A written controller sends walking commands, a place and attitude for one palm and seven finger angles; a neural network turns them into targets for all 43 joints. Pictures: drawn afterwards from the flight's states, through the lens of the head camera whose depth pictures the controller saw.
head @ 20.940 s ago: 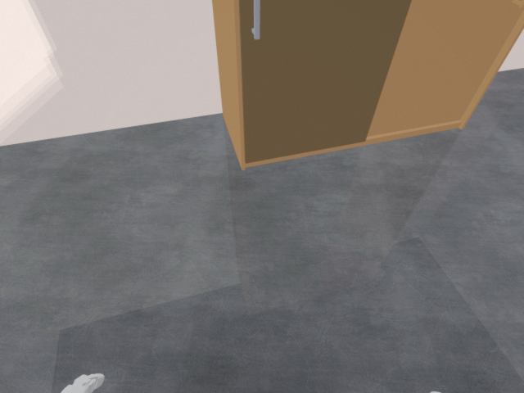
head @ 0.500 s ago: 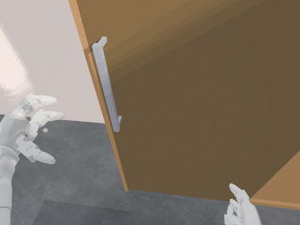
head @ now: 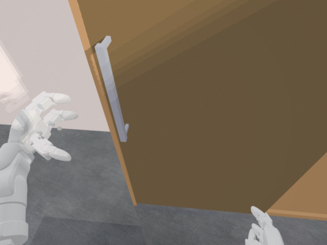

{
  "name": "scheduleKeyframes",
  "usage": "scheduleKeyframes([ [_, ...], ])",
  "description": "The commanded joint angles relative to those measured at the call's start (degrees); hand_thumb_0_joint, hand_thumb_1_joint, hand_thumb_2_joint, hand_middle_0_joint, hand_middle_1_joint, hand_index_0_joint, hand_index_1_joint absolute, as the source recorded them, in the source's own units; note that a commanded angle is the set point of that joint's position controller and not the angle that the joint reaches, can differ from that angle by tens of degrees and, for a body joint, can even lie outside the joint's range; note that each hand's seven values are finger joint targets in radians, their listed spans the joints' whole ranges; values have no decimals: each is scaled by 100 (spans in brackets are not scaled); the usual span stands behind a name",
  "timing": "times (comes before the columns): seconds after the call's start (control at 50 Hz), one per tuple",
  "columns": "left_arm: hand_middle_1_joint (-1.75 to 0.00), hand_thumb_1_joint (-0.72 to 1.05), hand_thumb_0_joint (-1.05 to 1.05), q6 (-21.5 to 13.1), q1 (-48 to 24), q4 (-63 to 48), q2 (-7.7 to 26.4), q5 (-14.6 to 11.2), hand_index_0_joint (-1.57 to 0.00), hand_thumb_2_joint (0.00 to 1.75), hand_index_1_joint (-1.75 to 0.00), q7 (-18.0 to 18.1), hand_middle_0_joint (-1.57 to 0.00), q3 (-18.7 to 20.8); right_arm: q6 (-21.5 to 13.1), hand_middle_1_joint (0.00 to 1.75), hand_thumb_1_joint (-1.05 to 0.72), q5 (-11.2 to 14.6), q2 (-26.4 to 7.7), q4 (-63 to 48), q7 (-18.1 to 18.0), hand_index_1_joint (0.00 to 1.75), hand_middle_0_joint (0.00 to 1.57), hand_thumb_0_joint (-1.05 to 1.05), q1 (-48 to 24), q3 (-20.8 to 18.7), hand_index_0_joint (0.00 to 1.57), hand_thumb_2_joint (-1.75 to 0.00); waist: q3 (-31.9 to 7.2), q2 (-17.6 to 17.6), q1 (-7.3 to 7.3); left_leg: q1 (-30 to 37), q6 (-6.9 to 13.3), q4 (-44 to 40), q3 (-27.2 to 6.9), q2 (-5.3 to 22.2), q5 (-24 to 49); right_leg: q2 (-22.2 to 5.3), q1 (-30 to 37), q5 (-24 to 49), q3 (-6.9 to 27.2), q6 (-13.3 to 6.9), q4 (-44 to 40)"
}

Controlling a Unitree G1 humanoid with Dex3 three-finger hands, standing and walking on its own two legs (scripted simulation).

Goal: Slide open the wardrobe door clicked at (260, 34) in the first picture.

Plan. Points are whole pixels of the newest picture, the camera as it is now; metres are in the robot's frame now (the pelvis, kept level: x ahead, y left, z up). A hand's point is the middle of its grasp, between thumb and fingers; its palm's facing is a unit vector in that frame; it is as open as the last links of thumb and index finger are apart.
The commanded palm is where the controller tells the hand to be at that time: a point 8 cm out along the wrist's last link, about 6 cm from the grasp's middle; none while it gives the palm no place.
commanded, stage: move the hooked fingers beside the handle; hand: left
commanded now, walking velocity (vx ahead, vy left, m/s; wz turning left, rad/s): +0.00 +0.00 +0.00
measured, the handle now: (116, 97) +0.45 +0.17 +0.13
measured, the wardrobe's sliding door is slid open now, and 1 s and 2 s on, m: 0.00 0.00 0.00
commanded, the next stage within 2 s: feel for the door with the fingertips in 1.92 s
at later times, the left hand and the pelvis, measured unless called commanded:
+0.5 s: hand (73, 118) +0.35 +0.24 +0.15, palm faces +0.00 -1.00 -0.02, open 14.0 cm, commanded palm +0.33 +0.29 +0.15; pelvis +0.00 +0.00 +0.00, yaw +0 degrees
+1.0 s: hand (85, 108) +0.39 +0.23 +0.15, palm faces +0.00 -1.00 -0.01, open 14.0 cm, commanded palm +0.37 +0.28 +0.15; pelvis +0.01 +0.00 +0.00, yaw -1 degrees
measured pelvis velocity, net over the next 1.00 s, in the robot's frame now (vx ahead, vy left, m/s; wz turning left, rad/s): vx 0.01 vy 0.00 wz -0.02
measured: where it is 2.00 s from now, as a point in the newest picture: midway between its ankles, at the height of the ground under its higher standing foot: outside the picture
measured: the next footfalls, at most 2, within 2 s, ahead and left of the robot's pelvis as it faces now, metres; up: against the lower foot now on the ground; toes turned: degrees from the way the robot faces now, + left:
none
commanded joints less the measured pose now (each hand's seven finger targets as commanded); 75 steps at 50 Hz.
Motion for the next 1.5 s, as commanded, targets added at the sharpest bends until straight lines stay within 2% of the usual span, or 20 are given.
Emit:
scheduleKeyframes([
  [0.0,-120,-50,0,-422,-1881,-1305,1522,-104,-30,30,-120,95,-30,520,-309,30,-90,-1,-716,-929,-21,30,20,0,-526,-338,20,-90,-1344,157,14,1646,254,-320,-43,-250,482,204,-774,1381,-50,-63,-559],
  [0.18,-120,-50,0,-361,-2172,-1062,1445,-11,-30,30,-120,274,-30,412,-207,30,-90,13,-744,-851,-30,30,20,0,-449,-366,20,-90,-1119,78,-61,1528,259,-329,-21,-227,325,214,-941,1213,-38,-49,-591],
  [0.22,-120,-50,0,-410,-2285,-1207,1373,16,-30,30,-120,302,-30,344,-208,30,-90,-4,-725,-872,-29,30,20,0,-446,-375,20,-90,-1318,309,-58,1694,251,-317,-33,-235,406,214,-921,1252,-39,-68,-564],
  [0.28,-120,-50,0,-441,-2410,-982,1367,30,-30,30,-120,342,-30,315,-159,30,-90,-10,-746,-794,-41,30,20,0,-406,-377,20,-90,-1278,14,-111,1610,275,-277,-14,-221,448,212,-911,1372,-21,-47,-570],
  [0.32,-120,-50,0,-442,-2536,-864,1376,72,-30,30,-120,340,-30,269,-122,30,-90,-1,-745,-787,-49,30,20,0,-413,-364,20,-90,-1218,250,-106,1591,250,-303,-17,-229,382,207,-954,1271,-27,-64,-564],
  [0.34,-120,-50,0,-452,-2544,-780,1317,74,-30,30,-120,338,-30,199,-111,30,-90,-12,-748,-765,-36,30,20,0,-353,-381,20,-90,-1270,-30,-134,1587,284,-248,3,-222,431,214,-940,1337,-23,-47,-581],
  [0.36,-120,-50,0,-460,-2544,-750,1538,80,-30,30,-120,360,-30,408,-98,30,-90,-14,-772,-768,-35,30,20,0,-360,-401,20,-90,-1364,-25,-93,1551,284,-233,1,-230,462,195,-882,1415,16,-40,-562],
  [0.4,-120,-50,0,-485,-2494,-812,1397,97,-30,30,-120,354,-30,305,-77,30,-90,-14,-737,-815,-16,30,20,0,-388,-385,20,-90,-1459,178,-60,1630,266,-226,4,-235,599,199,-830,1544,-7,-63,-489],
  [0.52,-120,-50,0,-478,-3041,-259,1478,154,-30,30,-120,368,-30,222,31,30,-90,-2,-788,-728,-31,30,20,0,-305,-382,20,-90,-1162,91,-179,1391,265,-224,-11,-228,248,194,-1086,1168,20,-53,-548],
  [0.68,-120,-50,0,-700,-3212,-250,1396,201,-30,30,-120,441,-30,141,78,30,-90,-30,-782,-710,23,30,20,0,-186,-424,20,-90,-1632,209,-161,1578,274,-83,-14,-223,649,199,-936,1613,26,-75,-388],
  [0.74,-120,-50,0,-637,-2984,112,1472,206,-30,30,-120,464,-30,234,136,30,-90,-33,-823,-682,43,30,20,0,-103,-445,20,-90,-1482,-252,-127,1363,303,-79,16,-211,646,207,-898,1661,11,-50,-395],
  [0.78,-120,-50,0,-619,-3302,-30,1302,237,-30,30,-120,477,-30,39,161,30,-90,-12,-796,-712,60,30,20,0,-159,-441,20,-90,-1443,45,-186,1390,290,-98,34,-221,561,190,-1030,1604,36,-43,-387],
  [0.84,-120,-50,0,-700,-3330,-29,1590,278,-30,30,-120,557,-30,272,204,30,-90,-45,-837,-691,66,30,20,0,-63,-469,20,-90,-1608,-103,-158,1374,312,-45,39,-210,678,195,-884,1677,46,-54,-361],
  [0.92,-120,-50,0,-775,-3664,156,1475,289,-30,30,-120,542,-30,162,240,30,-90,-35,-823,-653,61,30,20,0,-33,-474,20,-90,-1547,88,-249,1408,304,-10,54,-216,630,205,-1061,1682,83,-43,-344],
  [1.04,-120,-50,0,-854,-3982,593,1520,336,-30,30,-120,535,-30,79,316,30,-90,-45,-860,-555,45,30,20,0,128,-498,20,-90,-1514,-126,-344,1253,335,70,66,-200,535,202,-1143,1563,89,-31,-340],
  [1.1,-120,-50,0,-924,-4212,603,1459,377,-30,30,-120,522,-30,-15,331,30,-90,-37,-840,-571,65,30,20,0,114,-499,20,-90,-1667,297,-332,1380,299,93,51,-210,576,204,-1226,1584,102,-55,-279],
  [1.16,-120,-50,0,-964,-3896,900,1594,353,-30,30,-120,546,-30,173,372,30,-90,-45,-882,-555,80,30,20,0,191,-516,20,-90,-1695,-165,-277,1213,318,98,22,-182,600,215,-1110,1631,80,-47,-250],
  [1.22,-120,-50,0,-988,-4164,620,1470,403,-30,30,-120,560,-30,10,390,30,-90,-42,-860,-613,113,30,20,0,181,-518,20,-90,-1828,220,-301,1402,288,100,-5,-190,662,229,-1205,1613,44,-70,-200],
  [1.28,-120,-50,0,-957,-3702,607,1507,381,-30,30,-120,620,-30,170,414,30,-90,-51,-850,-662,142,30,20,0,177,-525,20,-90,-1862,99,-204,1376,301,109,15,-185,807,236,-1069,1798,39,-72,-174],
  [1.48,-120,-50,0,-856,-3632,294,1538,369,-30,30,-120,702,-30,240,450,30,-90,-46,-835,-683,115,30,20,0,123,-511,20,-90,-1784,-39,-244,1333,320,94,44,-188,813,246,-1012,1889,56,-48,-198],
])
